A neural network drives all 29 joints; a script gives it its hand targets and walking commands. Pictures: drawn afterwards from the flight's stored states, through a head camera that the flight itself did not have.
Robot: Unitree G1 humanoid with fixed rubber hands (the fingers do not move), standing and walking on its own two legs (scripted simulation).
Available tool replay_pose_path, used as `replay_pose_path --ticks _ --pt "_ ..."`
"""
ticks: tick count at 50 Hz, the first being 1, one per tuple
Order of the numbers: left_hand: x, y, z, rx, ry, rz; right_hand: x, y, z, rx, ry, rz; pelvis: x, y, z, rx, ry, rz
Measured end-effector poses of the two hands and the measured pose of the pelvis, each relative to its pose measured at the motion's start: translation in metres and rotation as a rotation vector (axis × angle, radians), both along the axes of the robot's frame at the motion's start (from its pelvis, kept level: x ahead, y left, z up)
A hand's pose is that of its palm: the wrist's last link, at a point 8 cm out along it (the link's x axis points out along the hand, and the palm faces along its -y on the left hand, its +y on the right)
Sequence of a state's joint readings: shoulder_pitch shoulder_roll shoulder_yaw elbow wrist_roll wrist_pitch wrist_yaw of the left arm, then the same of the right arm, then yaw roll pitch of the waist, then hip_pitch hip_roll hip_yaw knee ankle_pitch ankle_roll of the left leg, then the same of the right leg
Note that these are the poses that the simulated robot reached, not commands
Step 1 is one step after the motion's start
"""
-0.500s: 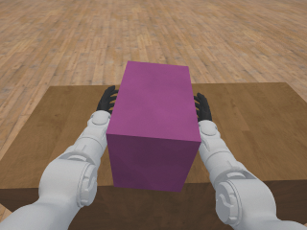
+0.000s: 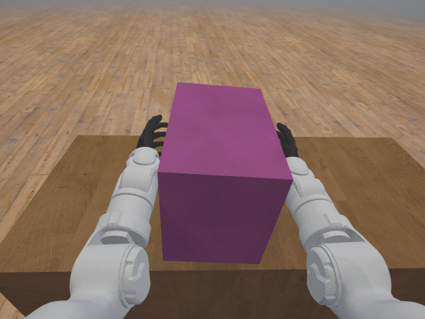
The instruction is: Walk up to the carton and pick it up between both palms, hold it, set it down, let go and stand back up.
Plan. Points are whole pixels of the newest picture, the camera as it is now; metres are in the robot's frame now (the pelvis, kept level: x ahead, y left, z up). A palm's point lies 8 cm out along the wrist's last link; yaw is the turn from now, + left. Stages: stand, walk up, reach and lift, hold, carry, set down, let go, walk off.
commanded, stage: reach and lift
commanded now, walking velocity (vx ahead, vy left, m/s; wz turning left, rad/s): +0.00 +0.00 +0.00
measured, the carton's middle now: (215, 167) +0.39 +0.01 +0.12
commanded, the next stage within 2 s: hold in 1.00 s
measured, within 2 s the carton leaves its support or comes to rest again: neither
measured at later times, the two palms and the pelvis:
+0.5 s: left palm (139, 151) +0.35 +0.15 +0.19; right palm (288, 157) +0.36 -0.13 +0.18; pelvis -0.01 +0.00 +0.00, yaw +0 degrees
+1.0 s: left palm (138, 150) +0.35 +0.15 +0.20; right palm (290, 155) +0.36 -0.13 +0.18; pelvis -0.02 +0.00 +0.00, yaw +0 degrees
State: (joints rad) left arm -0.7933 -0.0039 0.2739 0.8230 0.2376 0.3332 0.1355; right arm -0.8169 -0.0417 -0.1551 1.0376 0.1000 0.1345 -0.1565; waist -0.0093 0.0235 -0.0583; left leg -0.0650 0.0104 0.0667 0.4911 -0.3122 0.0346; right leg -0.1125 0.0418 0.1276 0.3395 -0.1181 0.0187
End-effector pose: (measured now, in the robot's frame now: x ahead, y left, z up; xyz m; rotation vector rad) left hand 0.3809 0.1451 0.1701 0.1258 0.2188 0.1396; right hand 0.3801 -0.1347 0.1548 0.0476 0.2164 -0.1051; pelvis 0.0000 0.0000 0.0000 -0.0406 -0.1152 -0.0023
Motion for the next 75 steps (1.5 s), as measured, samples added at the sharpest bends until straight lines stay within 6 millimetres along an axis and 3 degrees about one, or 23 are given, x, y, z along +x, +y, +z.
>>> replay_pose_path --ticks 5,12,30,75 --pt "-0.005 0.007 0.004 -0.025 -0.026 0.021 0.001 0.007 0.012 -0.022 -0.025 0.018 -0.001 0.001 0.000 -0.002 -0.004 0.001" --pt "-0.012 0.011 0.010 -0.032 -0.005 0.031 -0.004 0.011 0.014 -0.025 -0.005 0.027 -0.004 0.003 0.000 -0.006 -0.020 0.001" --pt "-0.030 0.005 0.022 -0.007 -0.014 0.037 -0.020 0.005 0.023 -0.021 -0.018 0.037 -0.015 0.000 0.000 -0.001 -0.042 0.002" --pt "-0.037 0.004 0.041 -0.013 -0.041 0.045 -0.023 0.005 0.043 0.001 -0.049 0.040 -0.018 -0.002 0.000 0.000 -0.046 0.003"
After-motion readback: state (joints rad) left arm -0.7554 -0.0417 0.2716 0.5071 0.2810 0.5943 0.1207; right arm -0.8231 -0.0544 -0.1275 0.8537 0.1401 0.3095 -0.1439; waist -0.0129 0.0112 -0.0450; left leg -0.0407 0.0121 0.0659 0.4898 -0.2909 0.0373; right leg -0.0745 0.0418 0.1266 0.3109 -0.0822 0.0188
